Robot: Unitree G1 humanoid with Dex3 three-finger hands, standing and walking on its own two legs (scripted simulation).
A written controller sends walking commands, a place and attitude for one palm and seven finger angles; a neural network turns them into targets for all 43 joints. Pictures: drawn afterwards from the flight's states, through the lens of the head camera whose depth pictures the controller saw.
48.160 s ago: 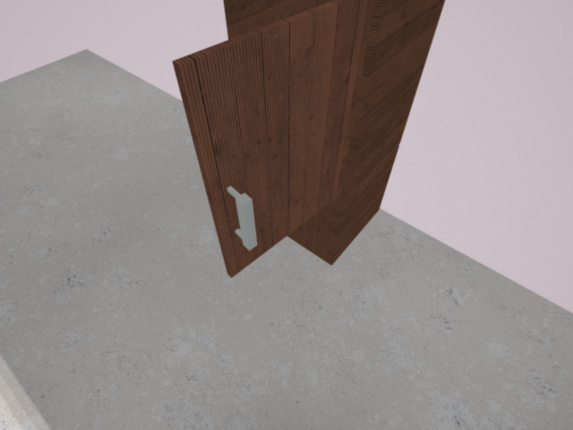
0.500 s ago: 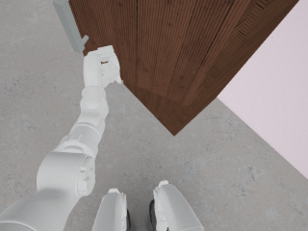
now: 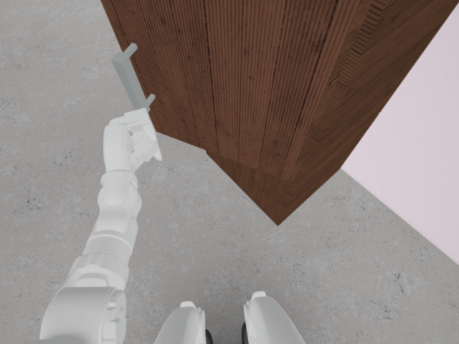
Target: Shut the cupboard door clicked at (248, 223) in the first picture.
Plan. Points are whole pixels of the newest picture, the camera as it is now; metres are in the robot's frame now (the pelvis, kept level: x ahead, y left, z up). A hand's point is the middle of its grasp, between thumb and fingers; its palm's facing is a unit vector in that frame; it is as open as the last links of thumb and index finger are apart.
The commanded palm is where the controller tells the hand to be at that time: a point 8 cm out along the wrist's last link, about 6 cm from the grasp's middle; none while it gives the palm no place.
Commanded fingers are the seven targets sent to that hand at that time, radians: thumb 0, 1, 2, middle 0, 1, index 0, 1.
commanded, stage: draw the hand back to the body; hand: left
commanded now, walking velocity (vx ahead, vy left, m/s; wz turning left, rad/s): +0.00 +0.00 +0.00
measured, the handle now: (138, 81) +0.65 +0.16 +0.00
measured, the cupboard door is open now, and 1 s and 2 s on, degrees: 25 25 25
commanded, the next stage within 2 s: step back with the hand held close in 1.34 s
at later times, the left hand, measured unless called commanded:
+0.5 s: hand (39, 202) +0.31 +0.20 +0.15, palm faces +0.10 -0.97 -0.21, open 3.2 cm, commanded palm +0.28 +0.25 +0.18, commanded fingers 0.00 0.90 0.90 -0.81 -0.96 -0.81 -0.96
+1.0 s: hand out of the picture +0.21 +0.32 +0.27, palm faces +0.49 -0.76 -0.43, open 6.4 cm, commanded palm +0.16 +0.35 +0.28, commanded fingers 0.00 0.90 0.90 -0.20 -0.30 -0.20 -0.30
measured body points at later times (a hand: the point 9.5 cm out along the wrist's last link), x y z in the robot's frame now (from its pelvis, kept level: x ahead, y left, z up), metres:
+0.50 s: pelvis +0.03 +0.03 +0.09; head +0.04 +0.02 +0.54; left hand +0.30 +0.25 +0.17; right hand +0.22 -0.19 +0.01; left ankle +0.01 +0.10 -0.64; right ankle +0.02 -0.07 -0.64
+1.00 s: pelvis +0.04 +0.04 +0.11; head +0.02 +0.02 +0.55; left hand +0.18 +0.36 +0.29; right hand +0.23 -0.17 +0.02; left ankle +0.01 +0.10 -0.64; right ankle +0.02 -0.07 -0.64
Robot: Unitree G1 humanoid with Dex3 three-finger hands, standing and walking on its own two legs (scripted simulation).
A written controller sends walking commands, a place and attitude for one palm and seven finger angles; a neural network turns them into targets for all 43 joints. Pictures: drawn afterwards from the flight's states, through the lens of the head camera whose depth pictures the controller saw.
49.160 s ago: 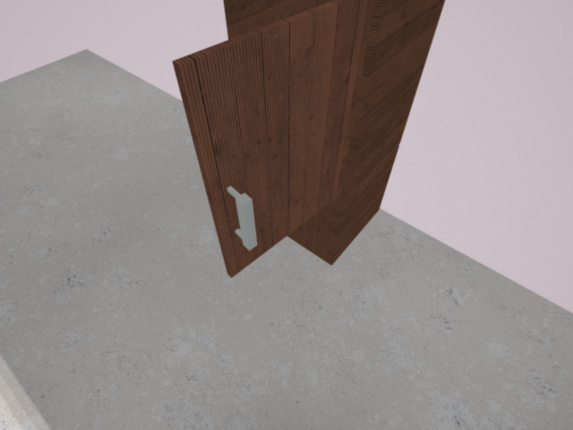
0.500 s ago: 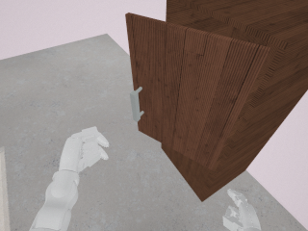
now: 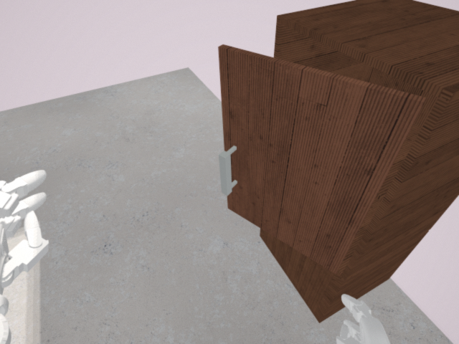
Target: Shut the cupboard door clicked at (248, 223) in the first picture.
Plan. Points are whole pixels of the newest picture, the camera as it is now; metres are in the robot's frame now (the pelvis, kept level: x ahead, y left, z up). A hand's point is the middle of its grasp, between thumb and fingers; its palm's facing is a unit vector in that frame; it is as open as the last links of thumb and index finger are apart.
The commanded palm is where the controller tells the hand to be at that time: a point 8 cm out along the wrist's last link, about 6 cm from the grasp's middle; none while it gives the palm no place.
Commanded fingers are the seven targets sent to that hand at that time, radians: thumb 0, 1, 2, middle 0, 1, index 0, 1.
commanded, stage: draw the hand back to the body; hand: left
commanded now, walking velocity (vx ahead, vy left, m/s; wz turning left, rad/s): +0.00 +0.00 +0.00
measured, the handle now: (229, 170) +0.62 +0.09 -0.11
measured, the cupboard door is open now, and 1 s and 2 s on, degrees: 25 25 25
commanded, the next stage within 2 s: step back with the hand held close in 0.34 s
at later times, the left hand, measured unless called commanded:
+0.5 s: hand (61, 248) +0.18 +0.25 +0.16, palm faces +0.44 -0.80 -0.41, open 7.4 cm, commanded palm +0.13 +0.28 +0.17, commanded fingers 0.00 0.90 0.90 -0.20 -0.30 -0.20 -0.30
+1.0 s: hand (43, 262) +0.17 +0.27 +0.16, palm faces +0.35 -0.79 -0.51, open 7.4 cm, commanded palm +0.11 +0.30 +0.17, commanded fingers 0.00 0.90 0.90 -0.20 -0.30 -0.20 -0.30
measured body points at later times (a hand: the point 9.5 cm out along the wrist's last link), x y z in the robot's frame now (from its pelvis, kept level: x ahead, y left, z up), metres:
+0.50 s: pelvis -0.01 -0.02 +0.00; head -0.03 -0.04 +0.45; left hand +0.15 +0.29 +0.18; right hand +0.17 -0.24 -0.09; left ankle -0.03 +0.06 -0.74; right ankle -0.02 -0.11 -0.74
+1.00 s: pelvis -0.05 +0.01 -0.01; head -0.04 +0.00 +0.44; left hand +0.14 +0.31 +0.18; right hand +0.13 -0.25 -0.08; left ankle -0.03 +0.06 -0.74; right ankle -0.02 -0.11 -0.74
